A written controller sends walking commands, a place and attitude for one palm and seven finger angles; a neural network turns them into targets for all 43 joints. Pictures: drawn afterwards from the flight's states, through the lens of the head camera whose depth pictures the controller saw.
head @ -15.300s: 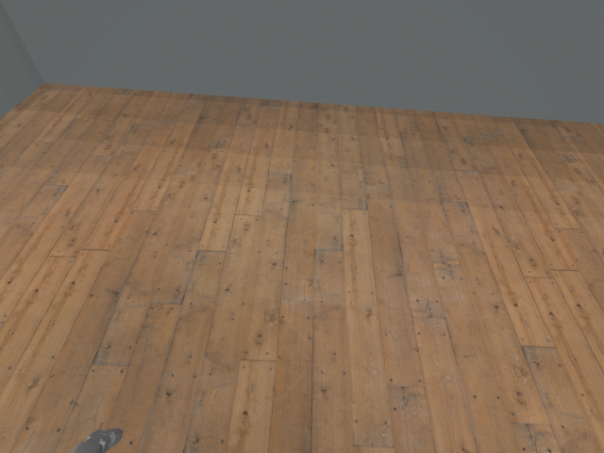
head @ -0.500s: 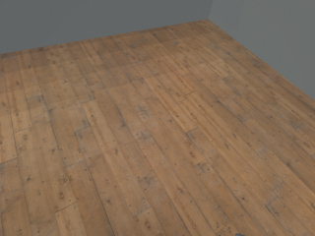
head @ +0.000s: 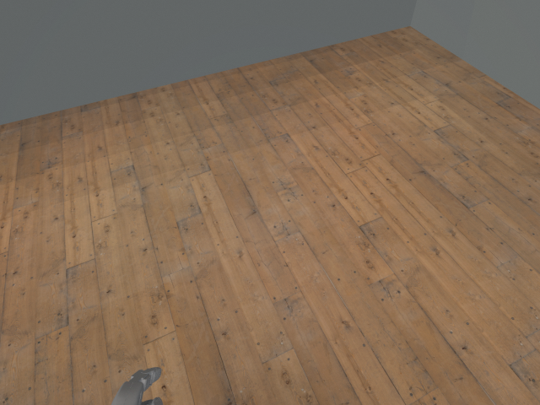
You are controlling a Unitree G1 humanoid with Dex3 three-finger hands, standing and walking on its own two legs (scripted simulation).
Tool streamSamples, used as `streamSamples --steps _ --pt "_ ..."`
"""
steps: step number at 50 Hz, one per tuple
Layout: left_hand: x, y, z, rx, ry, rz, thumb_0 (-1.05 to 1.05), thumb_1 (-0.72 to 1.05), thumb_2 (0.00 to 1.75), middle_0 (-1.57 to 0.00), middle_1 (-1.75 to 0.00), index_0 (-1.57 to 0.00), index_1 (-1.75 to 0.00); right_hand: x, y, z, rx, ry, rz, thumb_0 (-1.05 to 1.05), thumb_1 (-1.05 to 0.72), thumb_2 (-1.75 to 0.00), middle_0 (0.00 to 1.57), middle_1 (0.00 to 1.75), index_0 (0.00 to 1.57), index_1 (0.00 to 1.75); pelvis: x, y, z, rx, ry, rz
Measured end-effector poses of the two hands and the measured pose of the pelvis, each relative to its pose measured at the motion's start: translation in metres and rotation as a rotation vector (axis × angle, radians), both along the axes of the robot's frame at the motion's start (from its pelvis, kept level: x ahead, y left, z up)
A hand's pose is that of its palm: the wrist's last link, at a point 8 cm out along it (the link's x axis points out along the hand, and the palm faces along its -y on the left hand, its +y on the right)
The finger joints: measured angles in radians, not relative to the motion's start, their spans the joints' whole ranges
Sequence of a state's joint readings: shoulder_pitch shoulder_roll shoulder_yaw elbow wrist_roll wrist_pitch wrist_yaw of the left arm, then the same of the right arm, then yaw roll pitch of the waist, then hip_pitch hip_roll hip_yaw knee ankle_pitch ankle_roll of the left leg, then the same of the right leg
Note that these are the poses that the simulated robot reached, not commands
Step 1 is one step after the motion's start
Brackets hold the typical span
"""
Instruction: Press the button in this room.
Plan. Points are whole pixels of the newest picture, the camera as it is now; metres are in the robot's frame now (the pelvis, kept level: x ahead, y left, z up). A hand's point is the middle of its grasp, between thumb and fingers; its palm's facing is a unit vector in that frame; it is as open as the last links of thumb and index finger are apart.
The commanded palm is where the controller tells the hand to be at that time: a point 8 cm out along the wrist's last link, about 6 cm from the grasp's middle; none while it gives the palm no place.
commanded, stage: turn or walk to find it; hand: left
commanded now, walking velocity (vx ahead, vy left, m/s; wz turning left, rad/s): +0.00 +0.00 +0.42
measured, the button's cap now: out of the picture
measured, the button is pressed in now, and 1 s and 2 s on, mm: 0 0 0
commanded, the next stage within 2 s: stand and wait in 1.24 s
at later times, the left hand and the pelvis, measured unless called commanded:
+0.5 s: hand out of the picture -0.08 +0.23 -0.18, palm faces +0.31 -0.92 -0.25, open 7.3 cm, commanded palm none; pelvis -0.04 +0.03 -0.01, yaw +15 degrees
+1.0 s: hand out of the picture -0.02 +0.22 -0.14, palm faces +0.40 -0.87 -0.29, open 7.3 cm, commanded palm none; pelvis -0.06 -0.01 +0.00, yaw +25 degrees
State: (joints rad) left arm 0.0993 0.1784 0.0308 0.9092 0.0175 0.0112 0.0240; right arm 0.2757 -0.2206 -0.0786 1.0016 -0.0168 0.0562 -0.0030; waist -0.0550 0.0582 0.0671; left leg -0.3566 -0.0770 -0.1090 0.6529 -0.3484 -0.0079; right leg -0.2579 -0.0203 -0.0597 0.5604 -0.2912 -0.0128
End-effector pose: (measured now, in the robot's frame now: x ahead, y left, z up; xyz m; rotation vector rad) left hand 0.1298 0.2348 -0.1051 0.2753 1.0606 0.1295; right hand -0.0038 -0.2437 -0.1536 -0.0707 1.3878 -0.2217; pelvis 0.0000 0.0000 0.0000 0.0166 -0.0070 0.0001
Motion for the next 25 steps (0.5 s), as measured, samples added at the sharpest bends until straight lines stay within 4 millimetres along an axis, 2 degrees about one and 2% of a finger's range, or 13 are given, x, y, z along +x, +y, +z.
streamSamples --steps 7,13,18,23,25 --pt "-0.061 -0.011 0.007 -0.001 0.06 0.119 0.0 0.9 0.9 -0.21 -0.3 -0.21 -0.3 0.007 -0.024 0.005 0.004 0.018 0.081 0.01 -0.91 -0.89 0.19 0.3 0.2 0.3 -0.009 -0.014 0.01 0.025 -0.018 0.084" --pt "-0.114 -0.008 -0.001 -0.018 0.12 0.225 0.0 0.9 0.9 -0.21 -0.3 -0.21 -0.3 0.028 -0.026 0.01 -0.016 0.021 0.171 0.01 -0.91 -0.89 0.19 0.29 0.2 0.3 -0.015 -0.014 0.01 0.025 -0.012 0.149" --pt "-0.163 0.005 -0.013 -0.039 0.186 0.311 0.0 0.91 0.9 -0.21 -0.3 -0.21 -0.3 0.064 -0.009 0.016 -0.04 -0.026 0.269 0.01 -0.91 -0.9 0.19 0.29 0.2 0.3 -0.023 -0.004 0.008 0.017 -0.005 0.196" --pt "-0.214 0.03 -0.036 -0.07 0.25 0.401 0.0 0.9 0.9 -0.21 -0.3 -0.21 -0.3 0.108 0.028 0.024 -0.073 -0.145 0.378 0.01 -0.91 -0.9 0.19 0.29 0.2 0.3 -0.035 0.018 -0.004 -0.017 -0.003 0.248" --pt "-0.231 0.041 -0.044 -0.079 0.28 0.432 0.0 0.9 0.9 -0.21 -0.3 -0.21 -0.3 0.12 0.045 0.029 -0.08 -0.195 0.41 0.01 -0.91 -0.89 0.19 0.29 0.2 0.3 -0.039 0.025 -0.007 -0.008 -0.008 0.259"
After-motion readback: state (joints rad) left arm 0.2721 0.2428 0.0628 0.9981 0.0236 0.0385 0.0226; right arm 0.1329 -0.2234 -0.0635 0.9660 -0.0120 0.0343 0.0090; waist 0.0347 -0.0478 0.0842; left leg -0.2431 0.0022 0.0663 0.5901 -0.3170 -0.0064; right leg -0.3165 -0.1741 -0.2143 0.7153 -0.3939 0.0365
